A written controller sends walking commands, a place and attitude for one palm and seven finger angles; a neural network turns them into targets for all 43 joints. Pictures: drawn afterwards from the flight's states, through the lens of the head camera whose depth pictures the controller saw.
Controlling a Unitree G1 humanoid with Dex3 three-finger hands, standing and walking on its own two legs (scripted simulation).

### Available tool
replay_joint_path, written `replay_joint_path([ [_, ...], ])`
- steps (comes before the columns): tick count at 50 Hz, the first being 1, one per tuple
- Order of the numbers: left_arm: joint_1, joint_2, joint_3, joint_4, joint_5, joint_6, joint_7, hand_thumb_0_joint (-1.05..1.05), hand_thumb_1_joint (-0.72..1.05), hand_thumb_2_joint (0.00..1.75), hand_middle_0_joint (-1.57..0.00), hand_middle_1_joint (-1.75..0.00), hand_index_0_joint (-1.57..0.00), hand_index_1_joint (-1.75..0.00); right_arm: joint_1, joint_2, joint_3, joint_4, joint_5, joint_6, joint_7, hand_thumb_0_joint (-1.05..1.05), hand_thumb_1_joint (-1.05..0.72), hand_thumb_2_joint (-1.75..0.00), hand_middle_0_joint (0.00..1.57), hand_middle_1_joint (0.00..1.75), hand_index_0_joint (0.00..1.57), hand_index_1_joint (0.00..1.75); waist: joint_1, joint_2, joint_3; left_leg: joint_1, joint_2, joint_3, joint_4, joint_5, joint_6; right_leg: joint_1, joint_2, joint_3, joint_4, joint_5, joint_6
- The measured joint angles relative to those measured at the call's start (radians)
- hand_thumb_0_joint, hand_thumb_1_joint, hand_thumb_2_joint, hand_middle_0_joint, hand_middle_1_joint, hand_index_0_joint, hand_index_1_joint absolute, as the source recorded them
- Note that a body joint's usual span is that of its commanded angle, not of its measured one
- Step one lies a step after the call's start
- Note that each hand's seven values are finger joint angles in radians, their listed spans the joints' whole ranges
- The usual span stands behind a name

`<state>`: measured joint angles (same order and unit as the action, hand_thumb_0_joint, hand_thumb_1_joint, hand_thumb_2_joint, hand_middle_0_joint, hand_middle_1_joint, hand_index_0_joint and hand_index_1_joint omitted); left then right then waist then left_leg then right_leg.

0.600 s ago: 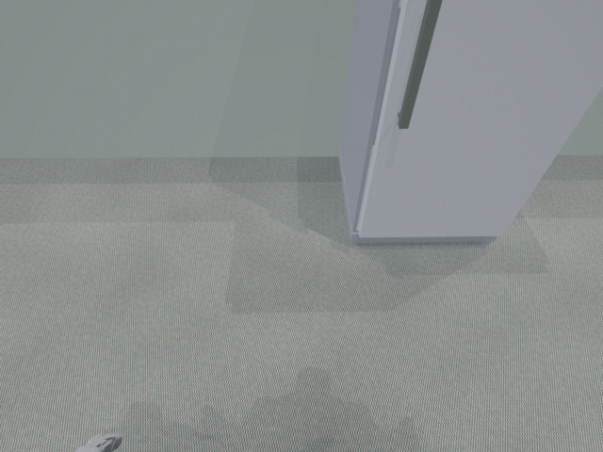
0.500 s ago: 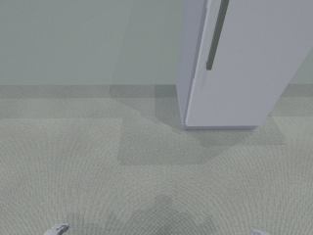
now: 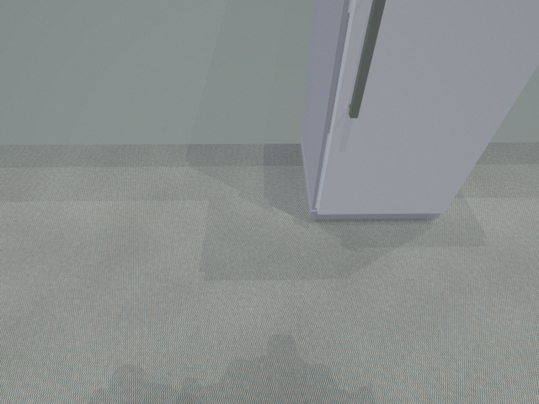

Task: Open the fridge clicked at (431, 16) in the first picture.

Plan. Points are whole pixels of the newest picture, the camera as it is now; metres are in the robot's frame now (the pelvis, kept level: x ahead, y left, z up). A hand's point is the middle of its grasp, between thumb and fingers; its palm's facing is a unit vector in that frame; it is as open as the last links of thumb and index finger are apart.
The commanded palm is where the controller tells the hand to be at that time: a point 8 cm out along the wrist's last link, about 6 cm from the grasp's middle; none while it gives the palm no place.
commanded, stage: stand and wait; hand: left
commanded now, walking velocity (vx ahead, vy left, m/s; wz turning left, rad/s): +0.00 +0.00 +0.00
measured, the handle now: (365, 50) +1.00 -0.21 +0.08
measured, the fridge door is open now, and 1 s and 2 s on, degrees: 0 0 0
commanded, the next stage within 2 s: look at it before walking up in 0.38 s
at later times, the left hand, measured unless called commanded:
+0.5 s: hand out of the picture +0.07 +0.24 -0.15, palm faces -0.04 -0.94 -0.33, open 7.4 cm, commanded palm none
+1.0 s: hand out of the picture +0.07 +0.25 -0.15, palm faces -0.04 -0.94 -0.34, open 7.4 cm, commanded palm none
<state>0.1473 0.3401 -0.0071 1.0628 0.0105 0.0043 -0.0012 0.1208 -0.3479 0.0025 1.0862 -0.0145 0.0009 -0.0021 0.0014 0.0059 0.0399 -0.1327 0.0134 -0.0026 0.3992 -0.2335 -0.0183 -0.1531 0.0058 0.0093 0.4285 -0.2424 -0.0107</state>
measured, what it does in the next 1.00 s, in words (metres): stands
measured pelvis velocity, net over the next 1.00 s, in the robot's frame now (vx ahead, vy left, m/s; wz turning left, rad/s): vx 0.00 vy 0.00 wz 0.00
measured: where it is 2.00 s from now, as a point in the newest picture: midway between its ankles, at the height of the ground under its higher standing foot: outside the picture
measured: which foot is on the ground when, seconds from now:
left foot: down 0.00-1.00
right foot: down 0.00-1.00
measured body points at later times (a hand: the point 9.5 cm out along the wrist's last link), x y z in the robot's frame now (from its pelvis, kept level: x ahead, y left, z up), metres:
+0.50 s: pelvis -0.01 +0.00 +0.00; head +0.00 -0.01 +0.45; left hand +0.07 +0.29 -0.13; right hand +0.06 -0.30 -0.14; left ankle -0.01 +0.13 -0.74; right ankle -0.01 -0.11 -0.74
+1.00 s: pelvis +0.00 +0.00 +0.00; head +0.00 +0.00 +0.45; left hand +0.07 +0.30 -0.13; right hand +0.08 -0.29 -0.13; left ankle -0.01 +0.13 -0.74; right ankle -0.01 -0.11 -0.74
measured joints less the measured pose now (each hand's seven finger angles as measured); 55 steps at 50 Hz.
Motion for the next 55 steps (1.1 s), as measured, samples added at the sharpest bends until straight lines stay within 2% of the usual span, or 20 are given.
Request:
replay_joint_path([
  [21,-0.019,-0.008,-0.003,0.013,0.002,-0.006,-0.004,0.01,0.9,0.89,-0.2,-0.3,-0.2,-0.3,0.012,0.008,0.006,0.028,0.001,-0.007,0.005,0.01,-0.9,-0.9,0.21,0.3,0.2,0.3,-0.007,0.001,-0.005,-0.011,0.006,-0.002,-0.023,0.031,-0.005,-0.01,0.006,-0.002,-0.027,0.032,-0.004],
  [55,-0.017,0.002,-0.002,0.019,0.003,-0.006,-0.004,0.01,0.9,0.89,-0.2,-0.3,-0.2,-0.3,-0.018,0.007,0.005,0.023,0.003,-0.01,0.003,0.01,-0.9,-0.9,0.21,0.3,0.2,0.3,0.004,-0.006,0.003,0.008,-0.001,0.009,-0.044,0.029,0.005,0.008,-0.001,0.009,-0.052,0.037,0.007],
])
